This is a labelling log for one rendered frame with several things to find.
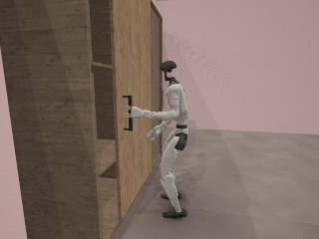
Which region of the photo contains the right robot hand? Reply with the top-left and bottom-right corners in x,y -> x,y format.
147,125 -> 163,141

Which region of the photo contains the left robot forearm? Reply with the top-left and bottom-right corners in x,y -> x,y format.
142,110 -> 177,120

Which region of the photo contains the wardrobe door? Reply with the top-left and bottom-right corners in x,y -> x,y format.
151,7 -> 160,164
109,0 -> 153,221

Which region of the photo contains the robot head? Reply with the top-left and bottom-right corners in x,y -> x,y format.
159,61 -> 179,87

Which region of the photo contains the left robot hand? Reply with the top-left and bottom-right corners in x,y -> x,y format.
124,106 -> 143,119

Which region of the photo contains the left robot upper arm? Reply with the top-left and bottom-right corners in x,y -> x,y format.
168,85 -> 180,120

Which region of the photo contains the robot left shin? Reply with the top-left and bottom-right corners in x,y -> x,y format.
160,174 -> 181,212

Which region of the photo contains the right robot forearm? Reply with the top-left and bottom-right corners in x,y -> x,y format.
159,119 -> 173,129

